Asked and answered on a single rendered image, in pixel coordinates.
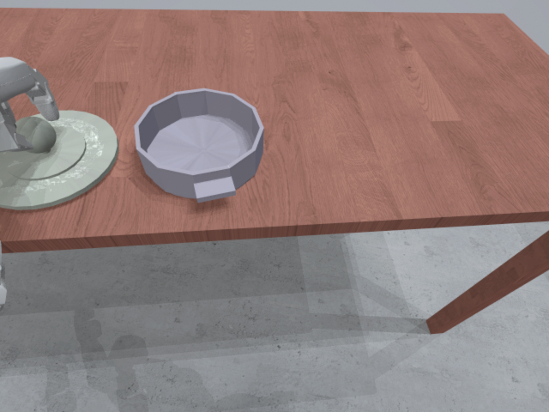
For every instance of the knob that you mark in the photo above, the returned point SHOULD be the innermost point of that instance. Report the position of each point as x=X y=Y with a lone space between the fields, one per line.
x=38 y=132

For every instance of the pot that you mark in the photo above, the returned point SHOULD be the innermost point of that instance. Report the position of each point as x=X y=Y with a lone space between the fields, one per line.
x=200 y=143

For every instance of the robot left hand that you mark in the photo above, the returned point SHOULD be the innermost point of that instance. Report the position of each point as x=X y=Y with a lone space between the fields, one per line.
x=16 y=77

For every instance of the table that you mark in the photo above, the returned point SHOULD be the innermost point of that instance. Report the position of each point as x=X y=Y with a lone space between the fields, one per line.
x=373 y=121

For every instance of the lid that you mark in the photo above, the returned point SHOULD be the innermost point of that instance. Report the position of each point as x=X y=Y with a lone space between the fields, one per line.
x=85 y=150

